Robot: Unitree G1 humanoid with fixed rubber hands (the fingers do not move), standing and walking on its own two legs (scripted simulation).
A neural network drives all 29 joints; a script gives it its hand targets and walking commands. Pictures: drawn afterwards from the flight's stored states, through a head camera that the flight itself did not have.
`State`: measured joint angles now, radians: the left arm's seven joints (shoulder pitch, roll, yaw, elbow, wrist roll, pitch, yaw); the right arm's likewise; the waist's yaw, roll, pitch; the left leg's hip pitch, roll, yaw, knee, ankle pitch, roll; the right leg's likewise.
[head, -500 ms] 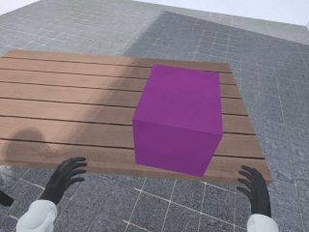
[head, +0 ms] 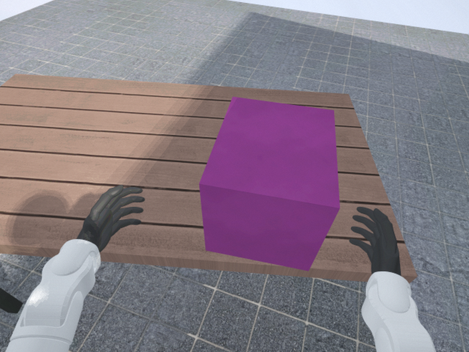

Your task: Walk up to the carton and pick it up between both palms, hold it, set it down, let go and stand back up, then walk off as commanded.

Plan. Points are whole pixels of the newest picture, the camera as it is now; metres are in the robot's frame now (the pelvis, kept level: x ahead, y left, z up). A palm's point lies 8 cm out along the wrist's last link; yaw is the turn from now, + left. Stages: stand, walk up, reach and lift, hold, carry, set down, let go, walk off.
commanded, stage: reach and lift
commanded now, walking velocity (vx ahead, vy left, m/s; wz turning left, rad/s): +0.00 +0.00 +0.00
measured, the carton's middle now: (269, 180) +0.46 -0.05 +0.00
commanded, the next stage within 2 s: none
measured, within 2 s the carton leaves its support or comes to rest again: neither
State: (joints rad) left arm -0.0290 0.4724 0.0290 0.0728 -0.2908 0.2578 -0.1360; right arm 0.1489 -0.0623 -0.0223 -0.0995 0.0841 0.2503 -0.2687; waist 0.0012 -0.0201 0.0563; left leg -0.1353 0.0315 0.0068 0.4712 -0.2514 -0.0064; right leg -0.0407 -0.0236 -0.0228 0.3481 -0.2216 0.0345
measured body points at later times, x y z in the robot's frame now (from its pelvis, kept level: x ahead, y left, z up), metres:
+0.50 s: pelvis +0.00 +0.00 +0.00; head -0.01 +0.02 +0.45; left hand +0.37 +0.22 +0.13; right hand +0.31 -0.21 +0.11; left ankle +0.01 +0.11 -0.74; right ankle -0.02 -0.15 -0.74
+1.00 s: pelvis +0.00 +0.00 +0.00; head +0.00 +0.02 +0.45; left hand +0.44 +0.20 +0.17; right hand +0.37 -0.22 +0.14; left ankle +0.01 +0.11 -0.74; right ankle -0.02 -0.15 -0.74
